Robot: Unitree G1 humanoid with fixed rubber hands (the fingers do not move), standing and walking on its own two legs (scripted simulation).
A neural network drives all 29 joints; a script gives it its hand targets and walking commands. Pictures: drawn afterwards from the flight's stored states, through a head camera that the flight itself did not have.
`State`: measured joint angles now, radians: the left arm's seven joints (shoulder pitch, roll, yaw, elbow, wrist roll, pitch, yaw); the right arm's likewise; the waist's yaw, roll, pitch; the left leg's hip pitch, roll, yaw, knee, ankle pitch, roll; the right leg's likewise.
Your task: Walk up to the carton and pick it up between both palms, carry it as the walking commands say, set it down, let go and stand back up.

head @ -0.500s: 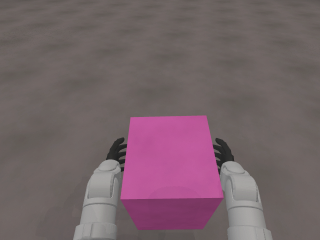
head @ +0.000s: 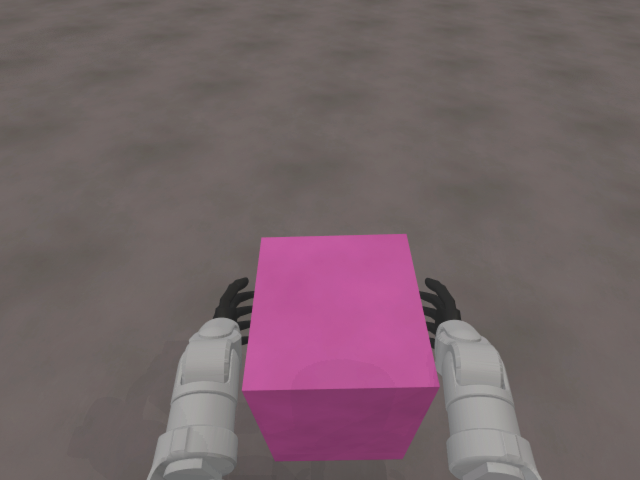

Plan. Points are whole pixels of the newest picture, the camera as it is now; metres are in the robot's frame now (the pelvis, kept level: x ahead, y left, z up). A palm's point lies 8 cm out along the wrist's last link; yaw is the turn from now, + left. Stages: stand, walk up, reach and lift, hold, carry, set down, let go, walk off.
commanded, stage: set down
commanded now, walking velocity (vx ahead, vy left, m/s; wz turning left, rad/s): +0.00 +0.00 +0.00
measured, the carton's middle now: (336, 355) +0.29 +0.00 -0.05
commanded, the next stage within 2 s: none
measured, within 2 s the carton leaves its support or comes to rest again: neither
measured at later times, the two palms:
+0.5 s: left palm (235, 344) +0.31 +0.15 -0.05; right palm (429, 346) +0.31 -0.14 -0.05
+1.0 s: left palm (241, 355) +0.34 +0.16 -0.14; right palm (410, 357) +0.34 -0.13 -0.14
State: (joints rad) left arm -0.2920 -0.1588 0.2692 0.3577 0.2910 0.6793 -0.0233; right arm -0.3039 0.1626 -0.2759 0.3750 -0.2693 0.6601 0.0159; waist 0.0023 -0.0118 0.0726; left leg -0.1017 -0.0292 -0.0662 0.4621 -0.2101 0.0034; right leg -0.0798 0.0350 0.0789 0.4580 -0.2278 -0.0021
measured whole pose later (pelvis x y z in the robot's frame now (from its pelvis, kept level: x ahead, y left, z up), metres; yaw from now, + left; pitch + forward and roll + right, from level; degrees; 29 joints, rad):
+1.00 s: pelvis -0.02 +0.00 -0.08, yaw +0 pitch +26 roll +0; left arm -0.53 -0.12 0.40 0.59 0.25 0.25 0.00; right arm -0.52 0.14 -0.38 0.60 -0.24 0.22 -0.03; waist 0.02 -0.02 -0.13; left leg -1.12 -0.07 -0.08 1.03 -0.35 -0.01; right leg -1.11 0.07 0.09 1.04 -0.38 0.02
